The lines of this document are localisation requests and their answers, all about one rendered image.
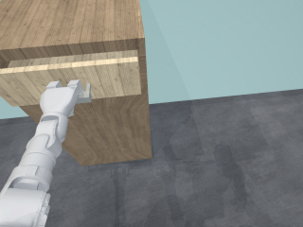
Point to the robot left hand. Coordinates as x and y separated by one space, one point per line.
61 100

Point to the left robot upper arm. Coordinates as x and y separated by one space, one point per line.
21 207

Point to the cabinet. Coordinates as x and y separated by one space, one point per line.
105 130

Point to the handle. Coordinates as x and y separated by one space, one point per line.
85 97

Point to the drawer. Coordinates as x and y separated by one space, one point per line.
110 74

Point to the left robot forearm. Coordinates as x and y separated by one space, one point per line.
34 171

